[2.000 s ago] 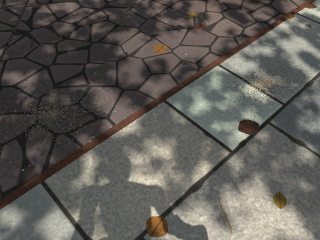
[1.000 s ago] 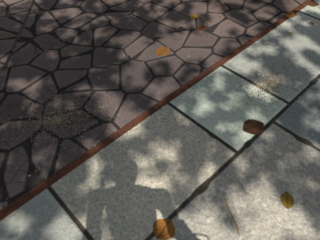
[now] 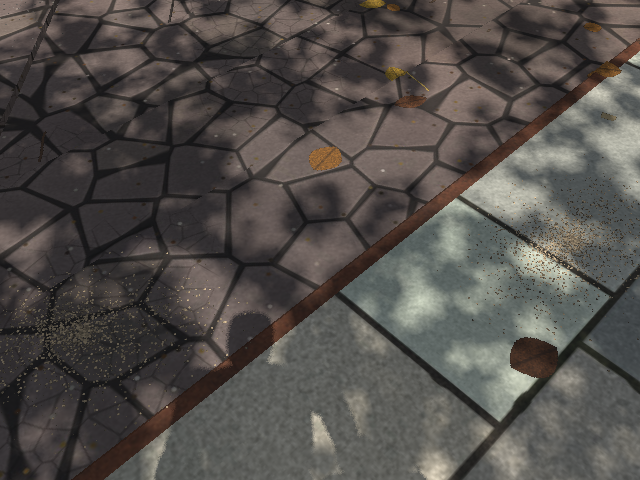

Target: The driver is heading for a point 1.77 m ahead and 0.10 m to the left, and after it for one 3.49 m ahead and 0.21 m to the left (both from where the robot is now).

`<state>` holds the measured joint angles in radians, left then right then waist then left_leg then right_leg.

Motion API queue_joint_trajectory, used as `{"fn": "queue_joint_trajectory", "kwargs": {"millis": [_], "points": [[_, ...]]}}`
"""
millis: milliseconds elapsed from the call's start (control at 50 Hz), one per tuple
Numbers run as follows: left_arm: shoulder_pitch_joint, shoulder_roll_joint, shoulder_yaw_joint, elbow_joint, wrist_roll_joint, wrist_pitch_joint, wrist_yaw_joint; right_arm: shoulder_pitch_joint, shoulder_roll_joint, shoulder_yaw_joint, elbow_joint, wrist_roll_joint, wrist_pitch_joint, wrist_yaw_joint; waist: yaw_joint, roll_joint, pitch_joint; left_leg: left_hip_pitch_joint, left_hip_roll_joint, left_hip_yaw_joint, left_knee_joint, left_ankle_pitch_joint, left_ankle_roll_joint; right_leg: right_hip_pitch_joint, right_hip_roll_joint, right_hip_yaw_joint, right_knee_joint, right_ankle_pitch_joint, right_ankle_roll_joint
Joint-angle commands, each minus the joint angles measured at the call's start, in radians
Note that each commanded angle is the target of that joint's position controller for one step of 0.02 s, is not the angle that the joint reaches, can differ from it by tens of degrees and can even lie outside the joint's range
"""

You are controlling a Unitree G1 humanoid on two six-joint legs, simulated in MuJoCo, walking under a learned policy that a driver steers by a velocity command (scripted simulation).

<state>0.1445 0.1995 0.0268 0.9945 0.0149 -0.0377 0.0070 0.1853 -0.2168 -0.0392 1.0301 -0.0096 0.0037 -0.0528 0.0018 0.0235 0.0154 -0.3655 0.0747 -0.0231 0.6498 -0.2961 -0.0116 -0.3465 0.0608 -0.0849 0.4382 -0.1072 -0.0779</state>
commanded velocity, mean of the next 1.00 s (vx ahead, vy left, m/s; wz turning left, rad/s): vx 0.01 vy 0.00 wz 0.00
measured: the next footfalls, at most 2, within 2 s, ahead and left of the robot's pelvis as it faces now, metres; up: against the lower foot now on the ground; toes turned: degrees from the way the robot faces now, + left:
left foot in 0.02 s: +0.07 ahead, +0.14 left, +0.00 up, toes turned +1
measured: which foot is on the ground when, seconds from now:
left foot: up 0.00-0.00, down 0.02-1.00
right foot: down 0.00-1.00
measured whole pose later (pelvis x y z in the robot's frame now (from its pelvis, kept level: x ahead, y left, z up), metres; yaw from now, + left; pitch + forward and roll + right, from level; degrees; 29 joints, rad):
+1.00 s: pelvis +0.06 +0.02 +0.00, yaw -1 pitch -1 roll +0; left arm 0.16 0.19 0.04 1.11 0.00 0.00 0.03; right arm 0.26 -0.18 -0.04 1.11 0.00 -0.01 -0.05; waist 0.00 0.00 0.04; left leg -0.15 0.02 0.03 0.49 -0.31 -0.01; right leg -0.24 0.01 -0.05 0.50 -0.24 -0.03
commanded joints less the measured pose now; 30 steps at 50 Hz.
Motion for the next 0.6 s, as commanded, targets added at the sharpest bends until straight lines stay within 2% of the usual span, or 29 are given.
{"fn": "queue_joint_trajectory", "kwargs": {"millis": [20,40,60,80,100,120,140,180,280,420,600], "points": [[-0.042,0.104,0.013,-0.043,-0.014,0.001,0.012,0.139,-0.076,-0.015,0.015,-0.021,0.01,0.003,-0.06,-0.091,-0.011,0.228,0.002,0.01,-0.165,0.084,0.04,-0.153,-0.194,0.214,-0.237,-0.514,-0.023],[-0.023,0.106,0.015,-0.038,-0.013,0.003,0.012,0.134,-0.103,-0.015,0.006,-0.021,0.007,0.002,-0.037,-0.043,0.027,0.185,0.051,-0.041,-0.238,0.036,0.065,-0.137,-0.163,0.188,-0.174,-0.463,0.007],[0.026,0.096,0.019,-0.038,-0.017,0.009,0.017,0.101,-0.159,-0.03,0.023,-0.004,0.001,0.002,0.023,0.113,0.058,0.024,0.039,-0.051,-0.272,-0.169,0.088,-0.031,-0.091,0.101,-0.142,-0.352,0.028],[0.017,0.108,0.02,-0.03,-0.006,0.01,0.023,0.074,-0.111,-0.022,0.017,0.0,-0.011,0.005,0.015,0.125,0.067,-0.058,0.025,-0.052,-0.324,-0.232,0.074,0.076,-0.085,0.088,-0.083,-0.258,0.036],[0.025,0.108,0.022,-0.028,-0.006,0.011,0.024,0.06,-0.089,-0.017,0.02,-0.004,-0.022,0.006,0.025,0.129,0.051,-0.073,0.027,-0.05,-0.342,-0.221,0.053,0.126,-0.085,0.083,-0.058,-0.202,0.029],[0.037,0.099,0.021,-0.018,-0.004,0.014,0.027,0.044,-0.094,-0.02,0.019,-0.001,-0.031,0.007,0.031,0.112,0.043,-0.066,0.018,-0.042,-0.334,-0.165,0.036,0.149,-0.091,0.084,-0.048,-0.171,0.021],[0.044,0.108,0.023,-0.01,-0.002,0.014,0.027,0.043,-0.084,-0.019,0.016,0.002,-0.039,0.008,0.025,0.076,0.033,-0.032,0.013,-0.034,-0.317,-0.111,0.028,0.138,-0.093,0.084,-0.044,-0.155,0.014],[0.039,0.094,0.02,-0.002,-0.006,0.012,0.022,0.077,-0.079,-0.019,0.028,0.007,-0.047,0.008,0.01,0.028,0.006,0.039,0.004,-0.02,-0.278,-0.003,0.029,0.121,-0.099,0.089,-0.044,-0.11,0.004],[0.029,0.095,0.021,0.01,-0.014,0.009,0.015,0.11,-0.081,-0.018,0.04,0.009,-0.044,0.01,-0.007,-0.008,-0.046,0.115,-0.004,-0.002,-0.229,0.17,0.039,0.153,-0.103,0.083,-0.006,0.06,0.005],[0.041,0.102,0.022,0.034,-0.018,0.023,0.021,0.115,-0.073,-0.016,0.044,0.01,-0.031,0.01,-0.005,-0.023,-0.039,0.135,-0.015,0.013,-0.212,0.24,0.036,0.177,-0.107,0.086,0.02,0.142,0.006],[0.027,0.105,0.026,0.054,-0.019,0.032,0.027,0.107,-0.062,-0.015,0.05,0.009,-0.02,0.007,-0.002,-0.015,-0.013,0.143,-0.024,0.023,-0.223,0.224,0.03,0.183,-0.11,0.091,0.017,0.135,0.01]]}}
Keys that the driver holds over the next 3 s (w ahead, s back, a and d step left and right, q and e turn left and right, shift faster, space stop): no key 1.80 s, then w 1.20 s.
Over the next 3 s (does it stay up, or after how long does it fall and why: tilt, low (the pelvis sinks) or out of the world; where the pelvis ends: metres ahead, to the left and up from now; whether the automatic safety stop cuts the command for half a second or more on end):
stays up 0.58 0.05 0.01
